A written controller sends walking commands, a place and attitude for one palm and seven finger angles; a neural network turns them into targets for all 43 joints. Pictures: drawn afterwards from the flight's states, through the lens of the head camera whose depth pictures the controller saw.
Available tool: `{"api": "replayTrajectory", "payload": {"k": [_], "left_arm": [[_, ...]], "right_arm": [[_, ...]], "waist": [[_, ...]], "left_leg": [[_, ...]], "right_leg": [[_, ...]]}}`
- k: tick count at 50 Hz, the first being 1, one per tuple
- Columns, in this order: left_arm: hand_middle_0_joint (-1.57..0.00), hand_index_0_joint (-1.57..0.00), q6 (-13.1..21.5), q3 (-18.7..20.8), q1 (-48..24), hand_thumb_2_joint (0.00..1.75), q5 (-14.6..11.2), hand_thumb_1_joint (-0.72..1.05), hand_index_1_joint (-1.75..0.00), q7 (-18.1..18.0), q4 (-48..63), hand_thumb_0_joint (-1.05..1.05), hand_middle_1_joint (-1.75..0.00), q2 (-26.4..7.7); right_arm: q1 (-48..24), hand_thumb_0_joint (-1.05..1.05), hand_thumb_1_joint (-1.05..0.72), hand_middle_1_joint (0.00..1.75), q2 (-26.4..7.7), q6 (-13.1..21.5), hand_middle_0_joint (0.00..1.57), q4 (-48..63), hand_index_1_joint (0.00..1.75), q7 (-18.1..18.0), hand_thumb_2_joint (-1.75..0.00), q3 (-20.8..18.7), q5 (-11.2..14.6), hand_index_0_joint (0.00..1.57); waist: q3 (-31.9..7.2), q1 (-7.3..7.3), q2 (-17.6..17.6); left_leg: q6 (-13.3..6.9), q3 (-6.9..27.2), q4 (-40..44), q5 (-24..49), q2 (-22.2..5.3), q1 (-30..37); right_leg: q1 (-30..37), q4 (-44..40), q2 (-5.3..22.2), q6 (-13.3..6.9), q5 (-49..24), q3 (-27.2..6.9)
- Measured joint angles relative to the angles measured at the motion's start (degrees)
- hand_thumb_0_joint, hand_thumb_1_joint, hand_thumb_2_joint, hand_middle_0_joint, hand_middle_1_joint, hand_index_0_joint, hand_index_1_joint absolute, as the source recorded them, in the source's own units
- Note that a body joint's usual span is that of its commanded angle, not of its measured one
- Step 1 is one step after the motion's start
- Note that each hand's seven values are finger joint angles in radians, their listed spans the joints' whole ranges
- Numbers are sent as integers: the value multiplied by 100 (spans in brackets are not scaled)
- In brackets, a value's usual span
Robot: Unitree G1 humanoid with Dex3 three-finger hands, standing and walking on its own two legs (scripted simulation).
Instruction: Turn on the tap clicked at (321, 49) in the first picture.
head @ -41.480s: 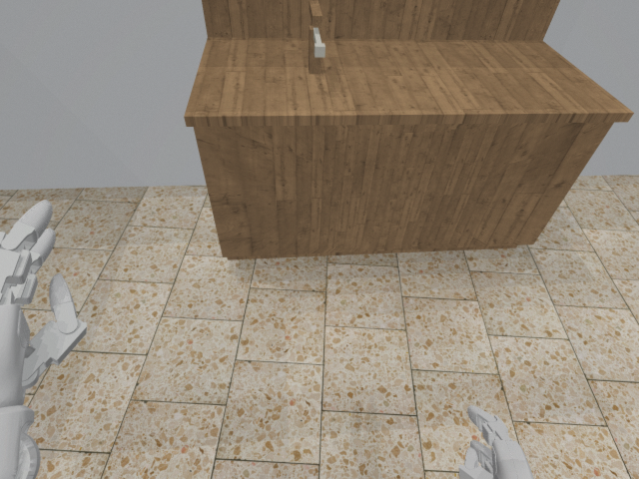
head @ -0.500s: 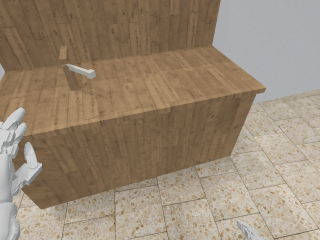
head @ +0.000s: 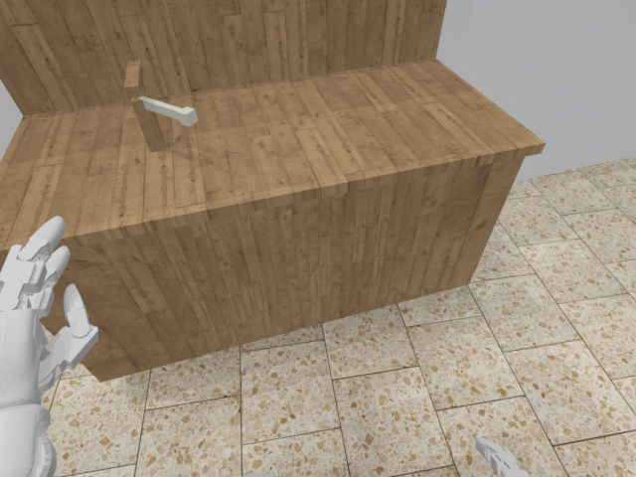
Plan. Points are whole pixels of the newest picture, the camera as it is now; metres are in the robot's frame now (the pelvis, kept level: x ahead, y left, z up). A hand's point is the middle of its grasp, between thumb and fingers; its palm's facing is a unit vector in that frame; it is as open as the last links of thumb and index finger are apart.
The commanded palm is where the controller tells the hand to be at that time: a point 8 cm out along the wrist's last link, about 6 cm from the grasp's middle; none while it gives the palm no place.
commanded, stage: stop stepping back and stand still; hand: left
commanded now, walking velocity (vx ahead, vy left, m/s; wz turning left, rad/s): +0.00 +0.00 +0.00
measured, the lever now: (187, 116) +0.77 +0.33 +0.07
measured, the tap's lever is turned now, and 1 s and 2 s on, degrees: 44 44 44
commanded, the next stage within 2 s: stand and check the lever's angle in 0.08 s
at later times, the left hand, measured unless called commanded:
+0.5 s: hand (87, 295) +0.25 +0.25 +0.16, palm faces +0.38 -0.85 -0.36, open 7.4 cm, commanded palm +0.19 +0.30 +0.19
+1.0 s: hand (126, 213) +0.35 +0.25 +0.18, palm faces +0.38 -0.83 -0.39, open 7.4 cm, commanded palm +0.29 +0.29 +0.19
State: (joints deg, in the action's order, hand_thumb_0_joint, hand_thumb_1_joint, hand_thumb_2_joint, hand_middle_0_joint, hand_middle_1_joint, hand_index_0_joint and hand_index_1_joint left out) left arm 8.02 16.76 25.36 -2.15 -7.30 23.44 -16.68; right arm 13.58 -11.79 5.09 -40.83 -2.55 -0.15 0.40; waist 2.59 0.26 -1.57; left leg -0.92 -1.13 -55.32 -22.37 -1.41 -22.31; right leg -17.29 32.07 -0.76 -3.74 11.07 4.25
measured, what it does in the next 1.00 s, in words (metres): walks ahead: left foot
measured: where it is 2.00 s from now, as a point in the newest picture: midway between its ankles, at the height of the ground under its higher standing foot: (327, 462)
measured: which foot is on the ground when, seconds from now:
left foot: up 0.00-0.08, down 0.10-1.00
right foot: down 0.00-0.90, up 0.92-1.00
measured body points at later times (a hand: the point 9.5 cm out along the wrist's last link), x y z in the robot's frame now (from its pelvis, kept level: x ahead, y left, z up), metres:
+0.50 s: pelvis +0.04 +0.01 +0.01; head +0.06 +0.02 +0.46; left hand +0.22 +0.29 +0.18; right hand +0.22 -0.22 -0.07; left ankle +0.05 +0.13 -0.73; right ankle +0.05 -0.09 -0.73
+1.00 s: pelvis +0.12 +0.02 -0.01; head +0.13 +0.02 +0.44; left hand +0.33 +0.29 +0.20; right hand +0.26 -0.21 -0.10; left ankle +0.05 +0.13 -0.73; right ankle +0.10 -0.07 -0.71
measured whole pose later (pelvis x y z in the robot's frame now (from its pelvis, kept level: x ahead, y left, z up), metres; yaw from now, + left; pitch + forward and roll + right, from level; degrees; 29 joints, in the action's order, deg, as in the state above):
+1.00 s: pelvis +0.12 +0.02 -0.01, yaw -2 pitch +0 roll +0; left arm 7.1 20.8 25.0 -2.6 -10.2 29.6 -21.7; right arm 12.4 -9.8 5.1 -36.1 -3.2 1.2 0.4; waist 1.4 -1.2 -0.1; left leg -0.8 -4.7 -34.5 -25.6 -1.1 -8.5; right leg -19.6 45.4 -0.5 -1.5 27.2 2.9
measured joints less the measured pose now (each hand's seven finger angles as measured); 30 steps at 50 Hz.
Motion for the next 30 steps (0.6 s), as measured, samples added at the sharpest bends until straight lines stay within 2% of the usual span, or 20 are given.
{"api": "replayTrajectory", "payload": {"k": [3, 5, 6, 8, 10, 11, 13, 16, 19, 21, 24, 30], "left_arm": [[-21, -20, 14, -43, 227, 90, -6, 89, -31, -30, 392, 1, -30, -157], [-22, -21, 70, 21, 300, 90, -27, 89, -31, -88, 695, 1, -30, -314], [-22, -21, 108, 81, 260, 90, -30, 89, -31, -128, 771, 1, -30, -393], [-22, -21, 154, 240, 131, 90, -2, 89, -31, -202, 757, 1, -30, -542], [-22, -21, 187, 421, 29, 90, 15, 89, -31, -225, 599, 1, -30, -651], [-22, -21, 195, 502, 10, 90, 20, 89, -31, -230, 506, 1, -30, -687], [-22, -21, 214, 595, 7, 90, 18, 89, -31, -222, 305, 1, -30, -629], [-21, -20, 105, 419, 65, 90, -27, 90, -30, -156, 131, 1, -30, -327], [-21, -20, -53, 91, 143, 90, -52, 90, -30, -104, 182, 1, -30, -63], [-21, -20, -101, -53, 205, 90, -57, 90, -30, -96, 309, 1, -30, -19], [-21, -21, -80, -38, 244, 90, -55, 89, -31, -123, 553, 1, -30, -191], [-22, -21, 83, 327, 132, 90, -105, 89, -31, -213, 672, 1, -30, -536]], "right_arm": [[-45, 2, -91, 30, 68, 21, 20, 197, 30, -48, -90, 59, -34, 20], [-51, 2, -91, 30, 13, 60, 20, 394, 30, -100, -90, 60, -76, 20], [-90, 2, -91, 30, 4, 76, 20, 443, 30, -127, -90, 40, -88, 20], [-136, 2, -91, 30, 38, 101, 20, 502, 30, -162, -90, 6, -68, 20], [-112, 1, -91, 30, 83, 146, 20, 516, 30, -149, -90, 8, -21, 20], [-86, 1, -91, 30, 97, 160, 20, 529, 30, -133, -90, 24, 9, 20], [-117, 1, -91, 30, 92, 169, 20, 516, 30, -91, -90, 48, 42, 20], [-205, 1, -91, 30, 29, 132, 20, 434, 30, -9, -90, 22, 52, 20], [-249, 1, -91, 30, -34, 98, 20, 398, 30, -1, -90, -10, 43, 20], [-277, 1, -91, 30, -47, 91, 20, 407, 30, -35, -90, -12, 13, 20], [-332, 1, -91, 30, -33, 92, 20, 484, 30, -101, -90, -4, -8, 20], [-442, 1, -91, 30, 13, 49, 20, 634, 30, -114, -90, 12, 25, 20]], "waist": [[30, -69, 199], [7, -91, 159], [42, -90, 158], [84, -53, 183], [8, -62, 179], [-49, -70, 171], [-72, -49, 87], [-56, -47, -88], [1, 9, -66], [63, 46, 34], [137, 65, 158], [62, 53, 165]], "left_leg": [[-55, -194, 1173, 60, -13, 316], [-105, -77, 2096, 4, -52, 630], [-80, -56, 2219, 405, -57, 634], [-21, -80, 2297, 849, -30, 658], [44, -41, 2432, 929, 18, 699], [75, -12, 2451, 921, 40, 693], [132, 19, 2361, 840, 8, 666], [127, 98, 2283, 742, -85, 653], [157, 86, 2371, 740, -76, 738], [132, 33, 2525, 777, -27, 860], [94, -21, 2701, 825, 22, 987], [64, -61, 2747, 777, 38, 1035]], "right_leg": [[25, -155, 43, 21, -84, -8], [-104, 15, -18, 56, 145, 48], [-165, 171, -33, 114, 410, 31], [-270, 633, -63, 258, 881, -147], [-158, 629, -47, 353, 991, -231], [12, 318, -31, 386, 866, -246], [210, -150, -72, 260, 198, -234], [319, -306, -176, 130, 167, -163], [411, -411, -167, 155, 216, -180], [472, -458, -119, 191, 218, -231], [536, -519, -71, 233, 217, -283], [577, -574, -56, 260, 245, -323]]}}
